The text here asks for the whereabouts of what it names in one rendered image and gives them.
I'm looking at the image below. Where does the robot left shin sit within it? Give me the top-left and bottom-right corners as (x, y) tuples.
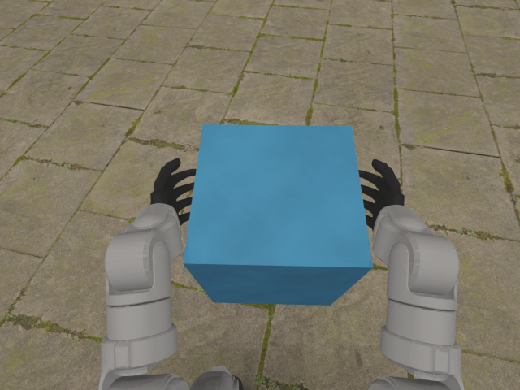
(211, 366), (232, 376)

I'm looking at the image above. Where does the carton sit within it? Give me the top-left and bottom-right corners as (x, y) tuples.
(183, 124), (373, 306)

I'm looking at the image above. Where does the left robot upper arm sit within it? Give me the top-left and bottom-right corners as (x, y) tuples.
(107, 374), (189, 390)

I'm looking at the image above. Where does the robot left thigh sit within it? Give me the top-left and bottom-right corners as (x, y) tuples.
(189, 371), (239, 390)

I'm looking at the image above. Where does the robot left hand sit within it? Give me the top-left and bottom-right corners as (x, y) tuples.
(150, 158), (197, 226)

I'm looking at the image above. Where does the robot right hand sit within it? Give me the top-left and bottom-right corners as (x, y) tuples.
(358, 159), (405, 231)

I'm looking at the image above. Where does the left robot forearm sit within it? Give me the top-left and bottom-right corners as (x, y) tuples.
(98, 203), (184, 390)

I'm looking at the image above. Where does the right robot forearm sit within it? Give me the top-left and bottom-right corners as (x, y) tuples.
(372, 205), (465, 390)

